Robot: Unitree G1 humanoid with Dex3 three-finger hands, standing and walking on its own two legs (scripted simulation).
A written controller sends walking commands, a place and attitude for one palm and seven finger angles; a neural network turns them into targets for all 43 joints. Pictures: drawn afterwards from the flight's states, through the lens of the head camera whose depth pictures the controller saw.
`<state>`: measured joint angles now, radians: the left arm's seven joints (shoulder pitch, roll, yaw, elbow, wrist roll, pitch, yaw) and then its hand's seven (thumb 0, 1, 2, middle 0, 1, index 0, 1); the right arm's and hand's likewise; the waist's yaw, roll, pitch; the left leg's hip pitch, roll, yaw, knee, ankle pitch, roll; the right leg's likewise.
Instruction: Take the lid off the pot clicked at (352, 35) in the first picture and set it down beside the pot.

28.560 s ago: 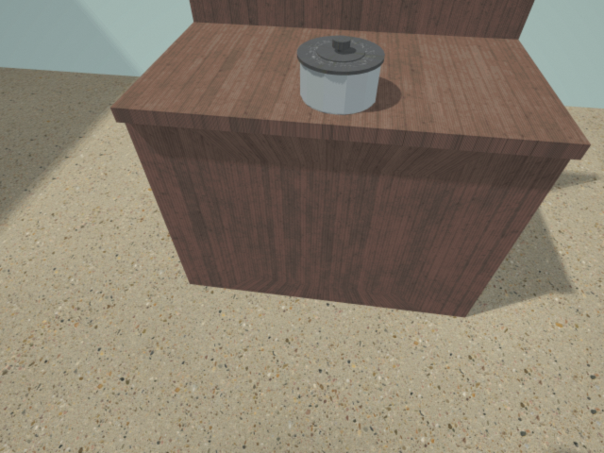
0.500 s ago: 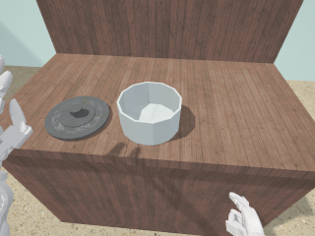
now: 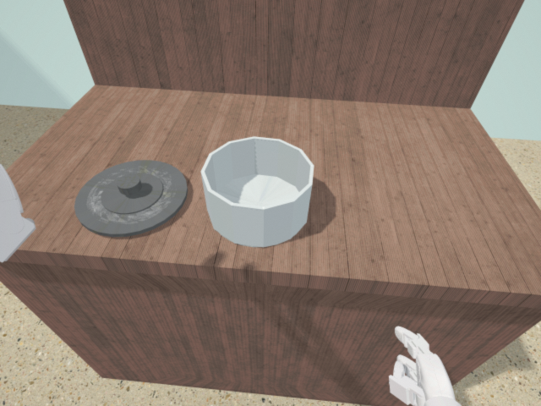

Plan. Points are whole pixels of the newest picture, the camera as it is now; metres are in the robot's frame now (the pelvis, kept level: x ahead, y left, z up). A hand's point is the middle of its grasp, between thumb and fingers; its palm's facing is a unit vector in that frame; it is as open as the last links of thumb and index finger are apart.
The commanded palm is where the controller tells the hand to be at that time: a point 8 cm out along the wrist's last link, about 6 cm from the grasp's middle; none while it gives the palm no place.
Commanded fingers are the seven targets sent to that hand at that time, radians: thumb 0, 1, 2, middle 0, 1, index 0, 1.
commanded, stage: step back with the hand held close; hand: left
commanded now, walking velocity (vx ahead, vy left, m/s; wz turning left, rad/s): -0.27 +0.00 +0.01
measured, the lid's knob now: (129, 184) +0.45 +0.32 +0.07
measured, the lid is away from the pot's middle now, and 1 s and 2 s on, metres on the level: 0.24 0.24 0.24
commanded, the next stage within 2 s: stop stepping back and stand still in 0.96 s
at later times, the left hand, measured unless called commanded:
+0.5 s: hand out of the picture +0.12 +0.24 +0.26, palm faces +0.46 -0.79 -0.40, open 7.4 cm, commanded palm +0.07 +0.29 +0.25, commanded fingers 0.00 0.90 0.90 -0.20 -0.30 -0.20 -0.30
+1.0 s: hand out of the picture +0.02 +0.28 +0.26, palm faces +0.49 -0.83 -0.27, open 7.4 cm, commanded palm -0.05 +0.33 +0.25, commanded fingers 0.00 0.90 0.90 -0.20 -0.30 -0.20 -0.30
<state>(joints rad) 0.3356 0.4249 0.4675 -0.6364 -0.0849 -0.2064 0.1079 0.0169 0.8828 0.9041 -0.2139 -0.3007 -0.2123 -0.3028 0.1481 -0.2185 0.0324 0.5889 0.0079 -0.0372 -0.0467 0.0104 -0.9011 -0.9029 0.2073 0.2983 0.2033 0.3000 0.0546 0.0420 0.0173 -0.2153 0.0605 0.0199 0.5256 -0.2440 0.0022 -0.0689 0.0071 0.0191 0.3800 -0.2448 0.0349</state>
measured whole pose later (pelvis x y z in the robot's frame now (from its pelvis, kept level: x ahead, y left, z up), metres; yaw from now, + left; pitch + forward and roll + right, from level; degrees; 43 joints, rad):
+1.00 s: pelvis -0.18 +0.05 -0.03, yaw -1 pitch -3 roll -5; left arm 0.30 0.48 0.54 -0.76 -0.08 -0.28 0.18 0.01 0.88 0.90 -0.22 -0.30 -0.21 -0.30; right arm 0.20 -0.17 -0.01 0.60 0.01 -0.08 -0.04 0.01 -0.90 -0.90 0.21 0.30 0.20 0.30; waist -0.03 -0.01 0.07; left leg -0.49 0.06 0.02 0.70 -0.15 0.06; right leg -0.49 0.08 0.06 1.03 -0.46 0.01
